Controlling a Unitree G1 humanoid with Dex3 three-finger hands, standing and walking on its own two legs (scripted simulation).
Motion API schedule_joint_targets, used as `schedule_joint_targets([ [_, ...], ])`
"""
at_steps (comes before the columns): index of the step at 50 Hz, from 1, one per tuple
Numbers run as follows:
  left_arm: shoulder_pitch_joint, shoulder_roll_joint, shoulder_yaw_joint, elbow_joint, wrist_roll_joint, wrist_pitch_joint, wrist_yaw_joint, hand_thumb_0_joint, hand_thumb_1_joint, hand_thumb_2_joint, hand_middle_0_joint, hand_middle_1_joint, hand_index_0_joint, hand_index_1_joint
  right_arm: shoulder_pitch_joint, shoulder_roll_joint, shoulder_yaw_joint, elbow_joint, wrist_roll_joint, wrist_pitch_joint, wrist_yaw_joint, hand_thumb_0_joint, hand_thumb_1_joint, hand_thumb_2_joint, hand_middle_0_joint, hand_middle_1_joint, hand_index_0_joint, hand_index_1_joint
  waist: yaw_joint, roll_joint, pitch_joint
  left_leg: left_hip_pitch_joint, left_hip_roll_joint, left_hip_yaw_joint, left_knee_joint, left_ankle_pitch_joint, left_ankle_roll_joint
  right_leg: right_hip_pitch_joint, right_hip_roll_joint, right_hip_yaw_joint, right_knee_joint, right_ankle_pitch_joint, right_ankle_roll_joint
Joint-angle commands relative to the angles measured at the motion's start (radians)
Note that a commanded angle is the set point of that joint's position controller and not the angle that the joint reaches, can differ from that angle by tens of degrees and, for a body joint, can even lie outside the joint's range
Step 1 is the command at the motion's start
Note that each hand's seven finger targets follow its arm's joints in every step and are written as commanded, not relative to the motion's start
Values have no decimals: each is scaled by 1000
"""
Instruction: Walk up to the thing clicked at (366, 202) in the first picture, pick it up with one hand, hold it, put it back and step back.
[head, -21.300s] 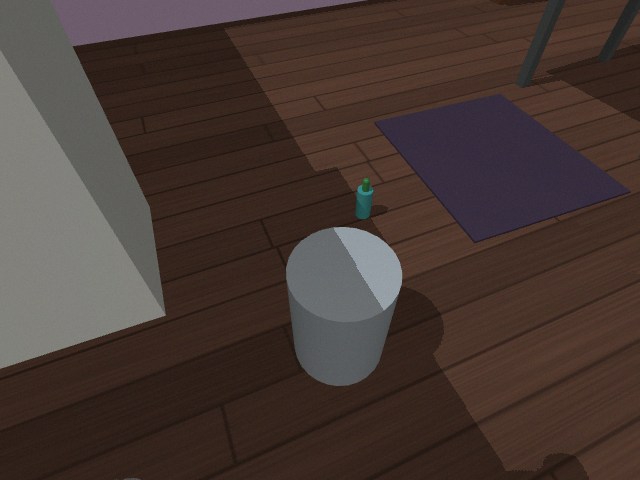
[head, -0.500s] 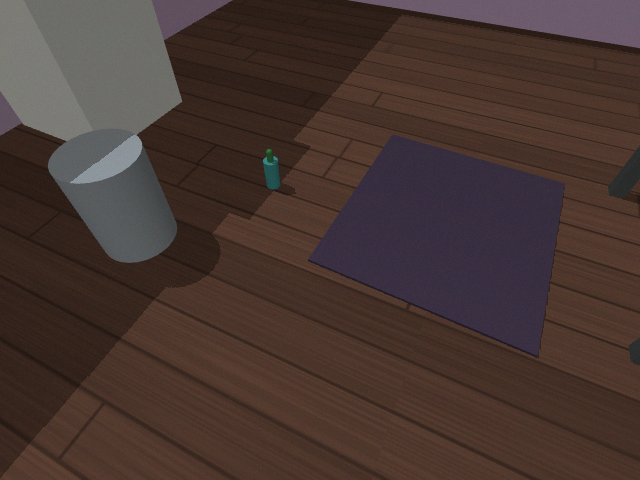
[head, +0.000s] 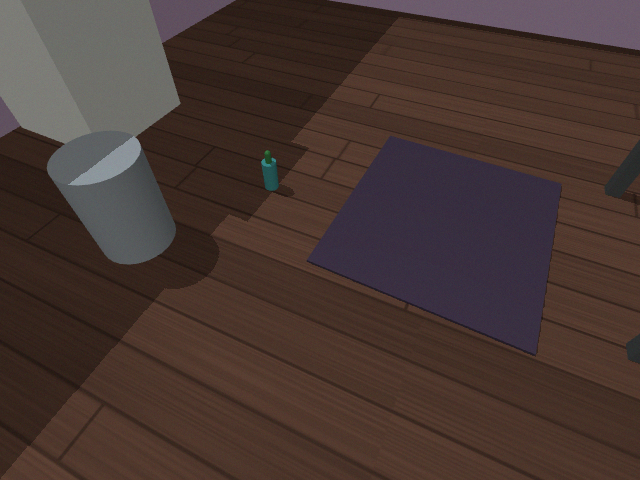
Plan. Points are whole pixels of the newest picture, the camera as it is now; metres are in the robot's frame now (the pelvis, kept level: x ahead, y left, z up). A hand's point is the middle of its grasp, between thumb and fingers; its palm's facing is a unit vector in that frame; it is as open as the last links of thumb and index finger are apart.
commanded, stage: stand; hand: left
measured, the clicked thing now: (269, 169) +1.46 +0.28 -0.68
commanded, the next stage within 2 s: walk up in 0.12 s
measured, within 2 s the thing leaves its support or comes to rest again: neither
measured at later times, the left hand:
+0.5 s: hand out of the picture +0.09 +0.36 -0.18, palm faces +0.04 -0.93 -0.37, open 7.4 cm
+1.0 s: hand (174, 290) +0.45 +0.30 -0.14, palm faces +0.01 -0.94 -0.35, open 7.4 cm
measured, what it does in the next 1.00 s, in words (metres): walks ahead: left foot, then right foot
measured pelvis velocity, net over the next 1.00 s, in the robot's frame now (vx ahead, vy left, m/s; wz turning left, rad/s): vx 0.31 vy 0.04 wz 0.04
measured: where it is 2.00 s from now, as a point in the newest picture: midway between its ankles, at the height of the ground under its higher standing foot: (316, 310)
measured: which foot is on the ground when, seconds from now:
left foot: down 0.00-0.20, up 0.22-0.38, down 0.40-0.90, up 0.92-1.00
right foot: down 0.00-0.44, up 0.46-0.88, down 0.90-1.00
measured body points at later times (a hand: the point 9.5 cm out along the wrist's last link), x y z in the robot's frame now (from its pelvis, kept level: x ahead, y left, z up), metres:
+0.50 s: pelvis +0.08 +0.06 -0.02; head +0.09 +0.09 +0.43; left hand +0.08 +0.41 -0.15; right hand +0.18 -0.27 -0.11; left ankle +0.12 +0.17 -0.75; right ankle +0.00 -0.10 -0.70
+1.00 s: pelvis +0.31 +0.04 -0.03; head +0.33 +0.02 +0.42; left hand +0.44 +0.35 -0.11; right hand +0.34 -0.28 -0.16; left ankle +0.18 +0.16 -0.67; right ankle +0.40 -0.06 -0.75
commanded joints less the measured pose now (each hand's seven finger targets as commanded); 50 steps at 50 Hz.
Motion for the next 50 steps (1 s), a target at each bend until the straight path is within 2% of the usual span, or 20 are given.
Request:
schedule_joint_targets([
  [1,-28,212,39,-57,3,-18,18,0,900,900,-200,-300,-200,-300,-25,-215,-42,-59,0,-20,-14,0,-900,-900,200,300,200,300,2,-6,-77,18,96,-70,-35,171,46,-5,-118,75,-52,160,-30],
  [5,-26,218,40,-55,2,-15,16,0,900,900,-200,-300,-200,-300,-24,-209,-41,-59,2,-22,-15,0,-900,-900,200,300,200,300,2,-8,-71,25,96,-70,-38,176,43,-11,-118,76,-48,152,-33],
  [6,26,322,113,-111,15,-33,-16,0,900,900,-200,-300,-200,-300,39,-299,-109,-112,-13,-43,12,0,-900,-900,200,300,200,300,13,-8,-184,8,54,-76,58,-321,122,40,-77,59,49,-326,-74],
  [8,43,313,125,-114,26,-36,-32,0,900,900,-200,-300,-200,-300,-53,-282,-116,-155,-25,-39,32,0,-900,-900,200,300,200,300,58,-3,1,-304,47,-84,126,-469,122,-7,-144,171,34,-537,-122],
  [10,131,357,146,-117,31,-47,-32,0,900,900,-200,-300,-200,-300,-165,-223,-109,-220,-29,-39,41,0,-900,-900,200,300,200,300,142,-178,118,-606,-10,45,472,-295,66,98,-357,420,-202,-580,-241],
  [11,122,367,148,-138,38,-58,-31,0,900,900,-200,-300,-200,-300,-146,-227,-112,-223,-31,-45,39,0,-900,-900,200,300,200,300,129,-140,117,-652,36,-28,507,-281,57,132,-418,465,-216,-472,-287],
  [14,29,364,149,-186,39,-63,-33,0,900,900,-200,-300,-200,-300,-33,-258,-128,-214,-17,-57,61,0,-900,-900,200,300,200,300,57,-155,57,-501,91,-52,449,-277,48,79,-342,312,-193,-439,-251],
  [18,-22,338,136,-230,31,-55,-51,0,900,900,-200,-300,-200,-300,49,-243,-147,-205,-25,-64,75,0,-900,-900,200,300,200,300,-1,-162,52,-181,45,54,253,-112,36,-152,-224,83,-70,-278,-184],
  [20,-38,288,120,-251,30,-47,-57,0,900,900,-200,-300,-200,-300,252,-282,-179,-142,-32,-69,62,0,-900,-900,200,300,200,300,-109,14,-35,178,-20,116,203,-49,45,-353,-147,-20,223,-181,-146],
  [21,27,218,98,-253,23,-42,-58,0,900,900,-200,-300,-200,-300,367,-354,-203,-126,-38,-76,47,0,-900,-900,200,300,200,300,-158,260,-100,344,73,-84,66,-317,105,-516,-39,-109,577,-216,-107],
  [22,24,191,89,-271,10,-42,-52,0,900,900,-200,-300,-200,-300,403,-452,-210,-150,-42,-85,39,0,-900,-900,200,300,200,300,-160,367,-95,267,339,-660,-185,-630,195,-659,102,40,802,-397,-74],
  [23,6,286,99,-266,16,-41,-43,0,900,900,-200,-300,-200,-300,275,-452,-210,-198,-8,-82,39,0,-900,-900,200,300,200,300,-108,167,-32,107,397,-715,-224,-680,262,-594,10,174,861,-334,-84],
  [25,107,302,98,-208,-9,-37,-46,0,900,900,-200,-300,-200,-300,137,-373,-169,-250,-2,-90,33,0,-900,-900,200,300,200,300,-8,69,18,51,311,-415,-148,-512,228,-577,-53,180,837,-170,-66],
  [29,153,293,103,-189,4,-32,-70,0,900,900,-200,-300,-200,-300,143,-316,-149,-273,-1,-108,33,0,-900,-900,200,300,200,300,5,112,45,-14,238,-173,-175,-251,213,-488,-81,118,649,-54,-6],
  [41,-78,218,98,-295,8,-42,-89,0,900,900,-200,-300,-200,-300,230,-321,-151,-317,-1,-95,20,0,-900,-900,200,300,200,300,-42,99,33,73,209,5,-25,240,192,-338,-48,-33,247,97,-54],
  [44,118,265,132,-249,5,-51,-70,0,900,900,-200,-300,-200,-300,241,-288,-135,-341,-8,-88,11,0,-900,-900,200,300,200,300,71,-27,-103,9,146,62,360,394,147,0,1,-48,175,29,-95],
  [45,242,329,159,-232,15,-57,-57,0,900,900,-200,-300,-200,-300,290,-239,-113,-346,-4,-88,12,0,-900,-900,200,300,200,300,119,-166,-183,-169,77,107,627,229,115,204,-100,110,131,-112,-128],
  [46,302,424,179,-237,3,-62,-49,0,900,900,-200,-300,-200,-300,333,-211,-102,-366,18,-88,13,0,-900,-900,200,300,200,300,123,-340,-248,-442,-79,109,884,-259,75,373,-388,632,-9,-202,-250],
  [47,249,415,172,-257,-17,-59,-46,0,900,900,-200,-300,-200,-300,275,-293,-120,-341,8,-79,3,0,-900,-900,200,300,200,300,122,-202,-167,-471,-20,-14,958,-341,74,240,-423,700,-50,-241,-302],
  [50,127,321,140,-290,-17,-62,-34,0,900,900,-200,-300,-200,-300,261,-271,-116,-308,18,-78,13,0,-900,-900,200,300,200,300,48,-119,-9,-425,45,-55,885,-203,84,-35,-298,349,-53,-100,-253],
])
